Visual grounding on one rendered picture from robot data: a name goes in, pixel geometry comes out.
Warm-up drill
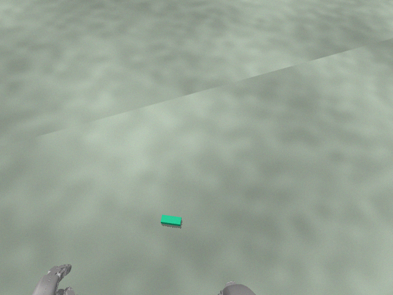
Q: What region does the left robot hand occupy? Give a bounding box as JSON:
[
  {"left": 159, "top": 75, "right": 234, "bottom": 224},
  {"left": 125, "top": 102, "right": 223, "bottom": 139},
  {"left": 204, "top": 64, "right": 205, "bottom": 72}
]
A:
[{"left": 32, "top": 264, "right": 78, "bottom": 295}]

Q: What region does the small box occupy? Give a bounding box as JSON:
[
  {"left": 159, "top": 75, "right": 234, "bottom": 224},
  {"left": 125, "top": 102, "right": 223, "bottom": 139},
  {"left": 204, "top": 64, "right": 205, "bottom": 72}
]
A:
[{"left": 161, "top": 215, "right": 182, "bottom": 226}]

